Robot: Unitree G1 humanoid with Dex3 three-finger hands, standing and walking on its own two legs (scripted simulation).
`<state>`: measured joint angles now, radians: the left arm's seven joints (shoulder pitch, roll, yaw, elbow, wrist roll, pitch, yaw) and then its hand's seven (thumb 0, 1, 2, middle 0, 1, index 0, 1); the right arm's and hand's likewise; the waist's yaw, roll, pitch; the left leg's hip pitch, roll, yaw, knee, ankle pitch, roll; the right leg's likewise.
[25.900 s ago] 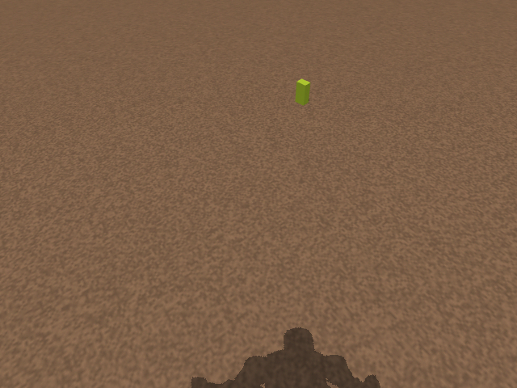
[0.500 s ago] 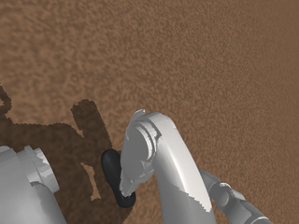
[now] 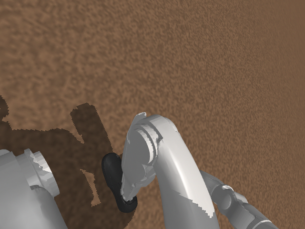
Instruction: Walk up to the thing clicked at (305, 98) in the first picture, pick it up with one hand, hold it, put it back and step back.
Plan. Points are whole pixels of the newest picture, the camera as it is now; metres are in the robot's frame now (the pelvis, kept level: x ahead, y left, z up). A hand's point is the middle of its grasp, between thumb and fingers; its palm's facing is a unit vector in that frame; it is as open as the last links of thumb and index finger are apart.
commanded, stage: withdraw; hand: left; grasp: from the side
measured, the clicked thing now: out of the picture +0.48 +0.35 -0.22
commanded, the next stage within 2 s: rise in 0.32 s
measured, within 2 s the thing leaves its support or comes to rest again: neither
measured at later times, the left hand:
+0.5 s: hand out of the picture +0.43 +0.46 -0.10, palm faces +0.55 -0.83 -0.13, open 17.4 cm
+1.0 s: hand out of the picture +0.27 +0.42 +0.05, palm faces +0.40 -0.75 -0.52, open 17.1 cm
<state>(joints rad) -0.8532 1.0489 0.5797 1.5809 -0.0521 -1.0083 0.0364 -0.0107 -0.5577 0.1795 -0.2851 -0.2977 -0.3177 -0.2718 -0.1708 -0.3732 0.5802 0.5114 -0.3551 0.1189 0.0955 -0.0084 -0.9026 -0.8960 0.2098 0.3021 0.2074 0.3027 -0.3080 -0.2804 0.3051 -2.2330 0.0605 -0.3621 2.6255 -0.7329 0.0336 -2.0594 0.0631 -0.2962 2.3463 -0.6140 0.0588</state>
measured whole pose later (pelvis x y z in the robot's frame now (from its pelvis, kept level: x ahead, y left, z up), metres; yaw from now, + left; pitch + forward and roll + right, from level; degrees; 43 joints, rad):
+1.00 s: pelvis +0.01 -0.01 +0.13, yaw +11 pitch +33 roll -7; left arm -0.26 0.60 0.43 0.60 0.05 -0.07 0.01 -0.01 -0.48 0.09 -0.06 -0.07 -0.06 -0.07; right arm 0.08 -0.28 0.04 0.55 0.04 0.18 0.03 0.00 -0.89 -0.90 0.21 0.30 0.21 0.30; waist -0.04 0.02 -0.13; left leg -2.03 0.07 -0.07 2.12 -0.67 0.04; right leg -1.97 0.00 -0.08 2.03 -0.64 0.02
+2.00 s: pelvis +0.10 +0.00 +0.42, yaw +18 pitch +8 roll -2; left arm 0.49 0.21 -0.01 -0.01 -0.01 0.26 0.16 -0.01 -0.53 0.06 -0.06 -0.05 -0.06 -0.05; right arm 0.27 -0.21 0.04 0.46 0.02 -0.09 -0.18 0.01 -0.89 -0.90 0.21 0.30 0.21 0.30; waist -0.02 0.04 -0.12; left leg -0.65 0.04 -0.01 0.98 -0.47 0.00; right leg -0.61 -0.01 -0.06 0.93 -0.46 0.01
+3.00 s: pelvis +0.10 +0.00 +0.43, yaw +18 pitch +7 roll -2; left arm 0.46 0.20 -0.01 0.03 -0.01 0.24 0.14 -0.01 -0.49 0.08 -0.06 -0.06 -0.06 -0.06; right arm 0.27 -0.21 0.03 0.52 0.01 -0.12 -0.17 0.01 -0.89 -0.90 0.21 0.30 0.21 0.30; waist -0.02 0.03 -0.10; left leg -0.60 0.04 -0.01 0.94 -0.47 0.00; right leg -0.56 -0.01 -0.06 0.89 -0.45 0.00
